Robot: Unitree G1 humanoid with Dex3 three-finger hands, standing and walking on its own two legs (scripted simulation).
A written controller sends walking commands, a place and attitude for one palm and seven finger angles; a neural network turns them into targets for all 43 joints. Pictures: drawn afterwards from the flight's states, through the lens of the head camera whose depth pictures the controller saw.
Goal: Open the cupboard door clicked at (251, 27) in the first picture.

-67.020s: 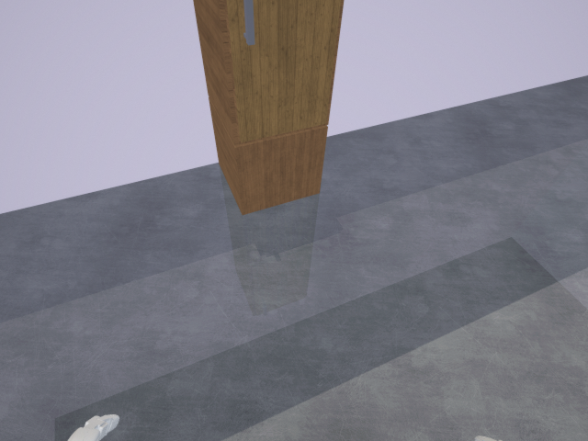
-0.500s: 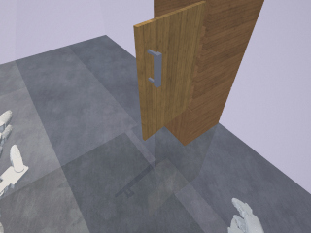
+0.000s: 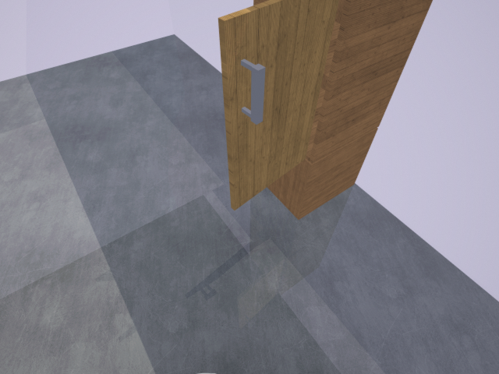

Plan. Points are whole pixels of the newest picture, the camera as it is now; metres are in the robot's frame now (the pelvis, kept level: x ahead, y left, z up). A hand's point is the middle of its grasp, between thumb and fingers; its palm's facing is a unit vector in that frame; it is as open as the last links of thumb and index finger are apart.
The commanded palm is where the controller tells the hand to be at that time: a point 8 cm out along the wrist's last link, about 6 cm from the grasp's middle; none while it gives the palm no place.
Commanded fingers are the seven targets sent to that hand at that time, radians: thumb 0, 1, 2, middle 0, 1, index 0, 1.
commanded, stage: let the arm hang, fingers relaxed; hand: left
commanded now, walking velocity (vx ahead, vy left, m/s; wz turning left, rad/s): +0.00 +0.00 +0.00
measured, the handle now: (251, 92) +0.65 +0.04 +0.09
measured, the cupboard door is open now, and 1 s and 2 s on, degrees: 97 97 97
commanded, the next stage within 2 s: look to check the result in 0.58 s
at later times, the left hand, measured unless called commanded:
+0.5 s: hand out of the picture +0.01 +0.14 -0.17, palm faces +0.02 -0.99 -0.15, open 7.3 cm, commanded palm none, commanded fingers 0.00 0.90 0.90 -0.20 -0.30 -0.20 -0.30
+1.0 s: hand out of the picture +0.02 +0.15 -0.17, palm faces +0.02 -0.98 -0.20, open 7.4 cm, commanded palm none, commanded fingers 0.00 0.90 0.90 -0.20 -0.30 -0.20 -0.30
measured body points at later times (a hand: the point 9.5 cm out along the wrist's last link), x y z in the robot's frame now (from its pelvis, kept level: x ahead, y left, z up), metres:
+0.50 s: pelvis +0.03 +0.00 +0.00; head +0.03 -0.01 +0.45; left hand +0.02 +0.19 -0.16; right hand +0.00 -0.21 -0.16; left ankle +0.09 +0.10 -0.74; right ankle -0.01 -0.09 -0.74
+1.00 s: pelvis +0.04 -0.01 +0.00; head +0.06 -0.02 +0.45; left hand +0.02 +0.20 -0.15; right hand +0.03 -0.22 -0.16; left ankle +0.09 +0.10 -0.74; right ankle -0.01 -0.09 -0.74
